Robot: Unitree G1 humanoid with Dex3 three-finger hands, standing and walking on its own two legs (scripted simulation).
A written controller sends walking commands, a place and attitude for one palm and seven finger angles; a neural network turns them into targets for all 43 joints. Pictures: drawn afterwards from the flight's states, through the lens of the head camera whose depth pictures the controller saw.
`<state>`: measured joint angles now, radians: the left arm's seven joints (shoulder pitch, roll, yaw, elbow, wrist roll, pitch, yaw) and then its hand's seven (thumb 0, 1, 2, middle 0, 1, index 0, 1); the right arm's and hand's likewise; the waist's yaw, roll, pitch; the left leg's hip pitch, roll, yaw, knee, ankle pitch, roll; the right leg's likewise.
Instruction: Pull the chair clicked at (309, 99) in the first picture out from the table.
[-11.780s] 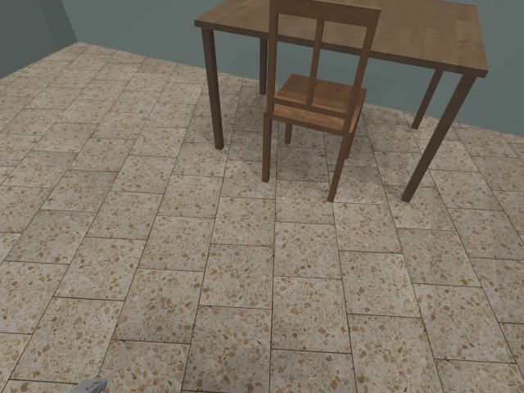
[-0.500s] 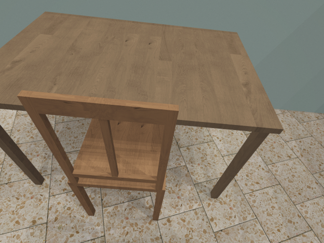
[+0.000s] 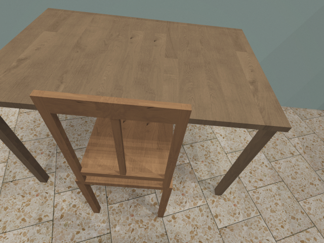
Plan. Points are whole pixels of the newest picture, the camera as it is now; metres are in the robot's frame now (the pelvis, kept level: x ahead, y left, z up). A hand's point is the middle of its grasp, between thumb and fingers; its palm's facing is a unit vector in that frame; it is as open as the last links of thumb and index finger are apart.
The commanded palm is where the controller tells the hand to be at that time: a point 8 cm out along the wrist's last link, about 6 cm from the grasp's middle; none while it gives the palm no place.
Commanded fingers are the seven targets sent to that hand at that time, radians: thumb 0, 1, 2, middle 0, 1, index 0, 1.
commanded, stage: look again from close up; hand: left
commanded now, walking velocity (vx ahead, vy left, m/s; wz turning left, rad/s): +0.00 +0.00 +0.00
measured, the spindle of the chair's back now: (120, 150) +0.39 +0.16 -0.08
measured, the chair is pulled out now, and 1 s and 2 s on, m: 0.00 0.00 0.00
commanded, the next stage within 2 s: raise the hand toward the chair's back in 0.24 s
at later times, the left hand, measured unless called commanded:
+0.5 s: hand (80, 239) +0.14 +0.20 -0.06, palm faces +0.25 -0.95 -0.17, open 7.5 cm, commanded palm +0.10 +0.23 -0.07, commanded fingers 0.00 0.69 0.81 -0.18 -0.27 -0.18 -0.27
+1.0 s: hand (98, 226) +0.16 +0.16 -0.04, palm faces +0.09 -0.99 -0.10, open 11.4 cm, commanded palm +0.13 +0.22 -0.06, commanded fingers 0.00 0.11 0.56 -0.12 -0.18 -0.12 -0.18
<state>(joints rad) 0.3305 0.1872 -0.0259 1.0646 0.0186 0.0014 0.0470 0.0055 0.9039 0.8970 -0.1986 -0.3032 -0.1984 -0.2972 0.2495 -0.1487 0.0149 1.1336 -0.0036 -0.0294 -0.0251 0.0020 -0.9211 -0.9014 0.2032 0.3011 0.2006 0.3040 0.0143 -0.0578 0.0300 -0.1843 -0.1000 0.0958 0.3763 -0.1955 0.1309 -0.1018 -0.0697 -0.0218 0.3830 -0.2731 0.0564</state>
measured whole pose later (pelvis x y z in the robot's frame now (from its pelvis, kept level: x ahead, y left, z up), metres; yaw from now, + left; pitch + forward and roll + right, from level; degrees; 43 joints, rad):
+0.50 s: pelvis -0.01 +0.00 +0.00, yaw +3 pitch +2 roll -1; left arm 0.46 0.20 0.01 0.22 -0.13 -0.05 0.13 0.03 0.89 0.88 -0.20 -0.30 -0.19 -0.29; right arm 0.37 -0.21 0.02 0.88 0.04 -0.24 -0.04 0.01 -0.92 -0.90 0.20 0.30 0.20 0.30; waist -0.03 0.00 -0.03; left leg -0.28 -0.13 0.05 0.42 -0.18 0.07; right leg -0.33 -0.04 -0.03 0.65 -0.37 -0.01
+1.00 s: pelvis -0.02 -0.05 -0.11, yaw +5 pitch +17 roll -4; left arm 0.44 0.25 0.13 -0.04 -0.27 -0.61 -0.27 0.01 0.33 0.65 -0.13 -0.21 -0.13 -0.21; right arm 0.13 -0.24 0.04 0.53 0.02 -0.23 -0.03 0.01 -0.91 -0.90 0.20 0.30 0.20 0.30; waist 0.04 0.04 -0.16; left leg -1.02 -0.04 -0.03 1.27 -0.54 0.07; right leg -0.96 0.05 -0.17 1.19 -0.53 -0.09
